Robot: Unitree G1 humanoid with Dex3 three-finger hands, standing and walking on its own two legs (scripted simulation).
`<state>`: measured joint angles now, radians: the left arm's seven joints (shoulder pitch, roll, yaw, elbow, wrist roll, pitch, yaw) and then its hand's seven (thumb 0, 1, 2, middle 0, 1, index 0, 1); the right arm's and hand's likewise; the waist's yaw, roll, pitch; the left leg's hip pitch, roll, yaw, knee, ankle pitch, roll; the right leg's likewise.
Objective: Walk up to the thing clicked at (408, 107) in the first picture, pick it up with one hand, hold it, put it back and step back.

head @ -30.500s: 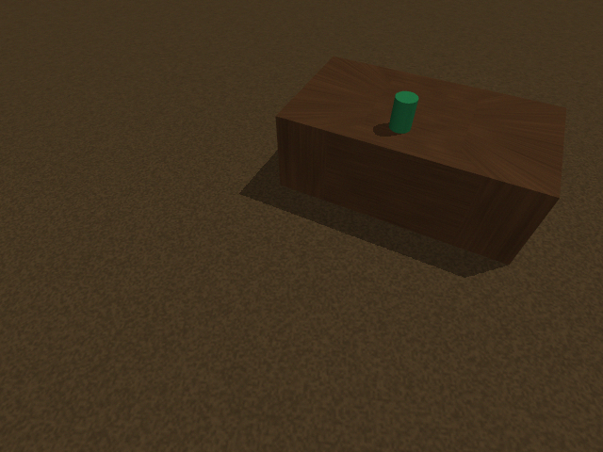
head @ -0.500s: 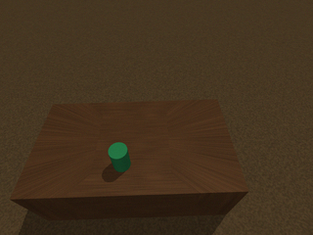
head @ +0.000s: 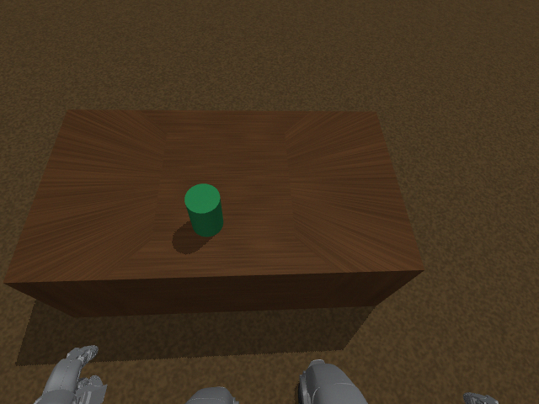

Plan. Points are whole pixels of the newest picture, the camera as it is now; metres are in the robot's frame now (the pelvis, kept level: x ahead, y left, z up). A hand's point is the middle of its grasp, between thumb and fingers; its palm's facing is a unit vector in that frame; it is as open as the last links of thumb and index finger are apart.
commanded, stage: step back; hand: left
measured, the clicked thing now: (205, 211) +0.56 +0.15 -0.30
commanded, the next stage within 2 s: none
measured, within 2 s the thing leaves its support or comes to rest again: neither
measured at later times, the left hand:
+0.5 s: hand out of the picture +0.05 +0.24 -0.12, palm faces -0.11 -0.91 -0.41, open 7.4 cm
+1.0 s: hand out of the picture -0.10 +0.28 -0.14, palm faces -0.06 -0.93 -0.35, open 7.4 cm
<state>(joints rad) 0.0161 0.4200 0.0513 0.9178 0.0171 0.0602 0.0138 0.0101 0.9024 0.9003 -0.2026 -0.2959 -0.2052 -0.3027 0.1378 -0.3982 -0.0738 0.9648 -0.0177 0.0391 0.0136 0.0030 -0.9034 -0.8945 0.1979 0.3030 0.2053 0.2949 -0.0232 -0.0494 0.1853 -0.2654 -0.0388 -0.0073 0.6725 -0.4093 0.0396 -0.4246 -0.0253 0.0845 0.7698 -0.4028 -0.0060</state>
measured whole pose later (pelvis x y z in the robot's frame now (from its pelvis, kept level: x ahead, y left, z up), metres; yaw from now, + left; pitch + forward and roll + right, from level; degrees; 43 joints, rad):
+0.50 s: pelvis -0.07 -0.01 +0.01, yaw -5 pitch -2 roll +2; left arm 0.14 0.35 0.06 0.83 0.03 0.04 0.00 0.01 0.90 0.90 -0.20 -0.30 -0.21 -0.30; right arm 0.12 -0.36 -0.04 0.88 0.01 0.06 -0.02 0.01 -0.90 -0.89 0.20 0.30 0.21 0.30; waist 0.01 0.01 0.19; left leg -0.41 -0.10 -0.07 1.05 -0.56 0.01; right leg -0.28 0.03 0.07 0.63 -0.31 -0.05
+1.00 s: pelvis -0.21 +0.01 +0.01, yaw -4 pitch -2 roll -1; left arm 0.20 0.41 0.09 0.81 0.02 0.07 -0.01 0.01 0.90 0.90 -0.20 -0.30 -0.20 -0.30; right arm 0.16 -0.36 -0.04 0.85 -0.03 0.02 -0.01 0.01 -0.90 -0.89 0.20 0.30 0.21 0.30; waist 0.02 -0.05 0.16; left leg -0.30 0.03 -0.02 0.55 -0.21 0.01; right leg -0.43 0.12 0.19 1.19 -0.47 0.02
